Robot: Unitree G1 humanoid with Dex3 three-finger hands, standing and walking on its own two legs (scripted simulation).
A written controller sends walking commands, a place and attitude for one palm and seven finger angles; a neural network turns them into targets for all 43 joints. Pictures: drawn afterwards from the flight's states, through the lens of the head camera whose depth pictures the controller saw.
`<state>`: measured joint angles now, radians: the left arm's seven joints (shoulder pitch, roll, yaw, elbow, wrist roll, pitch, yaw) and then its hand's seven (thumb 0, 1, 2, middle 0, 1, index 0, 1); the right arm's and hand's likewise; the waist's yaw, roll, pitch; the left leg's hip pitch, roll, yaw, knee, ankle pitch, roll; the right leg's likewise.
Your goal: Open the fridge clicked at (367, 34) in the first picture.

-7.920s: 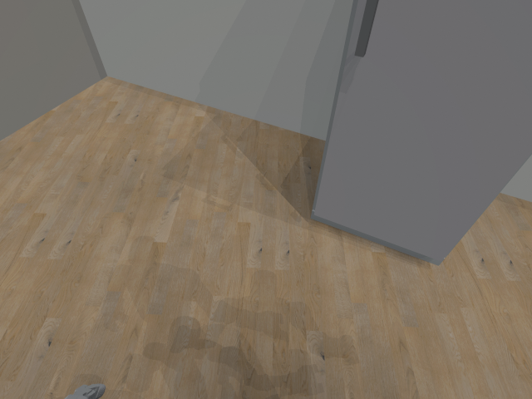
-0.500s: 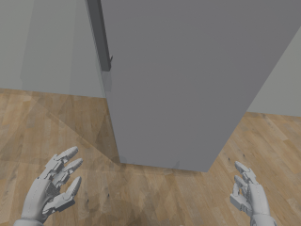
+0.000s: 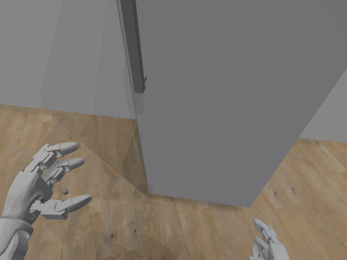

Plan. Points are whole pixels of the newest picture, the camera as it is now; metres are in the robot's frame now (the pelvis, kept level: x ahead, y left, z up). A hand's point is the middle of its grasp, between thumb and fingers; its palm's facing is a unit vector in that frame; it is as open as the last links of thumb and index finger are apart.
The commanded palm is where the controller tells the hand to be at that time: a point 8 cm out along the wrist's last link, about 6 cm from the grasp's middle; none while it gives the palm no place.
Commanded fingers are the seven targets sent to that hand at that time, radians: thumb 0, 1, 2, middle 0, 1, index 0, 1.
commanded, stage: raise the hand to about handle height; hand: left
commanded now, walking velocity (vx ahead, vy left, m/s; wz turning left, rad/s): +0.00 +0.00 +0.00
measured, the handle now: (136, 36) +0.54 +0.13 +0.26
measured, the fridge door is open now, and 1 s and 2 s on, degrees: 0 0 0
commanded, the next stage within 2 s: move the hooked fingers beside the handle in 1.24 s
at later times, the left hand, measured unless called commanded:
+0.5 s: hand (32, 145) +0.25 +0.26 +0.20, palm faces +0.03 -0.99 -0.12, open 13.8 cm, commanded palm +0.22 +0.30 +0.22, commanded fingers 0.00 -0.50 0.30 -0.30 -1.20 -0.30 -1.20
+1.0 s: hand (33, 112) +0.29 +0.26 +0.24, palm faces +0.00 -0.99 -0.10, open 14.0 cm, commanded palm +0.25 +0.30 +0.26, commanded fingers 0.00 -0.50 0.30 -0.30 -1.20 -0.30 -1.20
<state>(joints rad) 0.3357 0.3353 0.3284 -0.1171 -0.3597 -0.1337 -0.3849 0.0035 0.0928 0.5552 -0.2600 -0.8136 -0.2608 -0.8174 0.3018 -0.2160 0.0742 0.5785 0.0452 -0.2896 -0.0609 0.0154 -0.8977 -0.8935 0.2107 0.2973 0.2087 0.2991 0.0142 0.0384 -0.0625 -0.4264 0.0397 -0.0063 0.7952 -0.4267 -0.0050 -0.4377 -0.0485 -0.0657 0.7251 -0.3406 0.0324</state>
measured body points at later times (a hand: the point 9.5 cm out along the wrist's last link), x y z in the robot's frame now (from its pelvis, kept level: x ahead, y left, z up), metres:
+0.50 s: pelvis +0.00 -0.01 +0.02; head -0.02 -0.02 +0.47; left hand +0.24 +0.31 +0.21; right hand +0.21 -0.22 -0.03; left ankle -0.01 +0.12 -0.71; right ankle +0.02 -0.14 -0.71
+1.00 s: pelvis +0.01 -0.02 +0.03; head -0.01 -0.04 +0.48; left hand +0.28 +0.31 +0.25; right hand +0.20 -0.25 -0.04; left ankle -0.01 +0.12 -0.71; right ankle +0.02 -0.14 -0.71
